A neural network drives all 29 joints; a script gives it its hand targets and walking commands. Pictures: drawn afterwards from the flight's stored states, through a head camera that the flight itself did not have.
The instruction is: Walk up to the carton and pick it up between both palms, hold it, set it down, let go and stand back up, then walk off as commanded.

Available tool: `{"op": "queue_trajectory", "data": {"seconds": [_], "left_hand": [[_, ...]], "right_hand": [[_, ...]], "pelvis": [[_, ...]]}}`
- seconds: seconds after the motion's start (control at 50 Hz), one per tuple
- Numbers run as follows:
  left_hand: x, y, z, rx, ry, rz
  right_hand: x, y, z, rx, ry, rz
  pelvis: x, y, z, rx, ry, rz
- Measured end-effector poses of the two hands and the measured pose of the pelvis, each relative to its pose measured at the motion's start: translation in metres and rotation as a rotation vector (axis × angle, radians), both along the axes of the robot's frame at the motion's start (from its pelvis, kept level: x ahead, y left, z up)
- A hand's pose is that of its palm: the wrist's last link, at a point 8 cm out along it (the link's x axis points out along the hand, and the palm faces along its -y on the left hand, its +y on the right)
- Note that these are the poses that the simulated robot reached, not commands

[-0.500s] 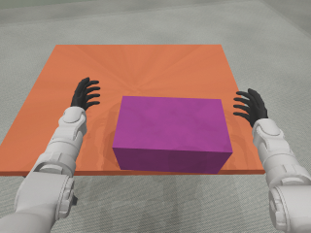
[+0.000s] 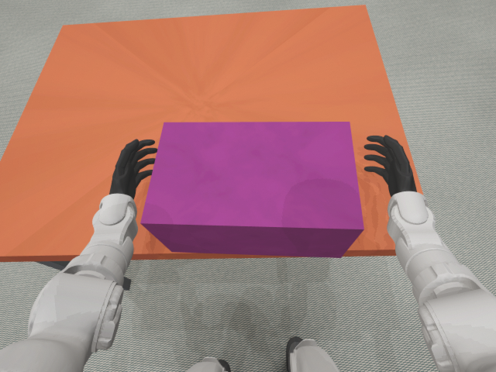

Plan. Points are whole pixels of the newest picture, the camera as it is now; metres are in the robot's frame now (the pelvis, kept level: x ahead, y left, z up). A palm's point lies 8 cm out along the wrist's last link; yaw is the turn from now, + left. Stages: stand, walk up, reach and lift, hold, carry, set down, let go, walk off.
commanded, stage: reach and lift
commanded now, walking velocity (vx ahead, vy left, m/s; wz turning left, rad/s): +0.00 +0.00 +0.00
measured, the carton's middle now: (254, 191) +0.40 +0.01 -0.02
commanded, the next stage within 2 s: none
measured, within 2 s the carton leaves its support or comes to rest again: leaves its support in 1.88 s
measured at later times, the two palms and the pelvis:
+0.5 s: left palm (130, 179) +0.40 +0.22 +0.02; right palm (378, 174) +0.41 -0.19 +0.01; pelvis +0.00 +0.00 +0.00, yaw +1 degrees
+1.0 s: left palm (133, 180) +0.40 +0.22 +0.01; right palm (375, 175) +0.41 -0.19 +0.00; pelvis +0.00 +0.01 +0.00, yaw +1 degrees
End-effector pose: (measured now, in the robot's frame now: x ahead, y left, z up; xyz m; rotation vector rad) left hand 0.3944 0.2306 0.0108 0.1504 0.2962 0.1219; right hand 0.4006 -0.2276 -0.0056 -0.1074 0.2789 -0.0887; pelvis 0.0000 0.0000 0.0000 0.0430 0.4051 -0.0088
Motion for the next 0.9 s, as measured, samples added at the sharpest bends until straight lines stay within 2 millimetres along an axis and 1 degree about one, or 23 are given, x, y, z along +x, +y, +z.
{"op": "queue_trajectory", "data": {"seconds": [0.14, 0.24, 0.32, 0.66, 0.9], "left_hand": [[0.002, -0.004, 0.009, -0.005, -0.028, -0.016], [0.005, -0.007, 0.017, -0.02, -0.052, -0.021], [0.005, -0.012, 0.015, -0.04, -0.039, -0.024], [0.01, -0.012, 0.005, -0.047, -0.04, -0.023], [0.01, -0.013, 0.003, -0.052, -0.046, -0.027]], "right_hand": [[0.003, 0.008, 0.01, 0.015, -0.036, -0.006], [0.007, 0.022, 0.018, 0.03, -0.052, 0.007], [0.009, 0.034, 0.018, 0.045, -0.045, 0.008], [0.014, 0.035, 0.007, 0.036, -0.023, -0.018], [0.013, 0.036, 0.006, 0.046, -0.031, -0.033]], "pelvis": [[-0.003, -0.001, 0.0, 0.002, -0.003, 0.001], [-0.005, 0.001, 0.0, 0.003, -0.007, 0.004], [-0.006, 0.003, 0.0, 0.003, -0.008, 0.007], [-0.003, 0.006, -0.002, 0.001, 0.021, 0.009], [-0.003, 0.007, -0.002, -0.001, 0.025, 0.009]]}}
